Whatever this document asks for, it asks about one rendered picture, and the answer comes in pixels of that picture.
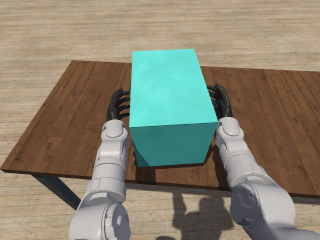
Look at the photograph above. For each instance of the carton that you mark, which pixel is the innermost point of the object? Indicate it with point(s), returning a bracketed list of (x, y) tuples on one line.
[(172, 120)]

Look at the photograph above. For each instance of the left robot forearm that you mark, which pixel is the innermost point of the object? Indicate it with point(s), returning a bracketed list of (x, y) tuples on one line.
[(108, 179)]

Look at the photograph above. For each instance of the right robot forearm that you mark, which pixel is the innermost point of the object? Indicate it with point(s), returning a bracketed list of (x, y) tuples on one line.
[(238, 161)]

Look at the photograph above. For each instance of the table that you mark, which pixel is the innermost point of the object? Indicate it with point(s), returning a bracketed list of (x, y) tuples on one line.
[(278, 111)]

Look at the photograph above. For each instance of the robot left upper arm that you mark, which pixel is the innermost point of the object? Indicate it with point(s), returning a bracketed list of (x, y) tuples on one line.
[(105, 221)]

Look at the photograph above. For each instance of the robot right upper arm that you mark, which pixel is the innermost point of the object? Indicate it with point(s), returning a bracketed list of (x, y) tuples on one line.
[(266, 212)]

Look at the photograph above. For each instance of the right robot hand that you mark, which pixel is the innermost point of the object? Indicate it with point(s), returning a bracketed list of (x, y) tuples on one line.
[(222, 104)]

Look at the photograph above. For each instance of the left robot hand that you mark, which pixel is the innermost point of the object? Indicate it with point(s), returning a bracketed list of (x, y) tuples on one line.
[(113, 112)]

